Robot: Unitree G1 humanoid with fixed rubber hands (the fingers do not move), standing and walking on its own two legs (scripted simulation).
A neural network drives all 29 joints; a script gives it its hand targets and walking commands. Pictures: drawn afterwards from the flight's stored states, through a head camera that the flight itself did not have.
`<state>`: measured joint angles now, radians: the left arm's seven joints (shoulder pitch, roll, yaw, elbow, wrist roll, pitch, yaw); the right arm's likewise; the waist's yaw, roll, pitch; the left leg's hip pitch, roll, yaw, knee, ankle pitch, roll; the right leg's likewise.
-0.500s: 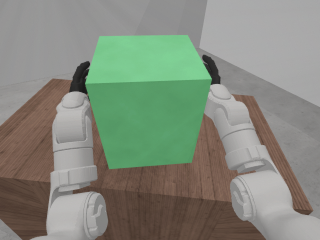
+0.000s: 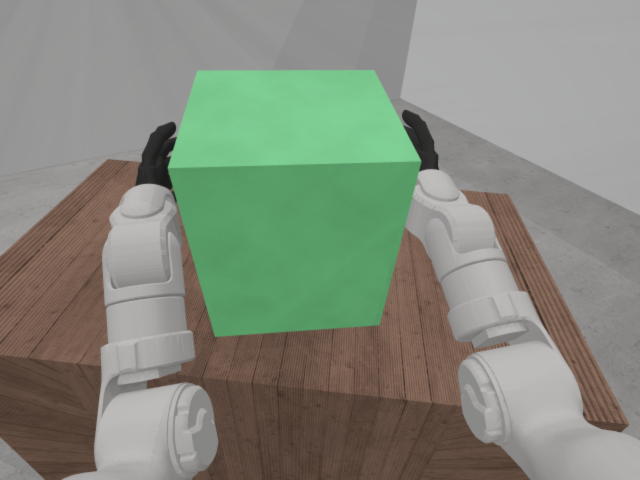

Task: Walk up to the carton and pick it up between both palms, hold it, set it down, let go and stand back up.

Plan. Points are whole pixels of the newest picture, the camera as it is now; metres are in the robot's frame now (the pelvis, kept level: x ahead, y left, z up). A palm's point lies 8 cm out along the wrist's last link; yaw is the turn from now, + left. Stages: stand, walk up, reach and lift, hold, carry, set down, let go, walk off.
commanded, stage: set down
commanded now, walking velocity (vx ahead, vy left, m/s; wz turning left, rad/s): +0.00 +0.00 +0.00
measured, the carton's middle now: (293, 205) +0.38 +0.01 +0.21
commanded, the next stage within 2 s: none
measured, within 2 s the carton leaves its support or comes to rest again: neither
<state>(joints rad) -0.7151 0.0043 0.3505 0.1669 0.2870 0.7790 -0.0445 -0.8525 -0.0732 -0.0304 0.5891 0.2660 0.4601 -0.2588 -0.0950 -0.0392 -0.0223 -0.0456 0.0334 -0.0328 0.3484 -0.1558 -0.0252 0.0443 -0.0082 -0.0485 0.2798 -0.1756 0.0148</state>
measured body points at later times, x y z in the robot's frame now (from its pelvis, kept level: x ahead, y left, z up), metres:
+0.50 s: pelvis +0.01 +0.00 +0.00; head -0.02 +0.05 +0.45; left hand +0.40 +0.17 +0.18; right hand +0.40 -0.13 +0.18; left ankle +0.03 +0.13 -0.75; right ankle +0.00 -0.12 -0.75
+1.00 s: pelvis +0.02 +0.00 +0.00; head +0.00 +0.04 +0.45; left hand +0.41 +0.17 +0.16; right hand +0.41 -0.13 +0.16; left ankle +0.03 +0.13 -0.75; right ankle +0.00 -0.12 -0.75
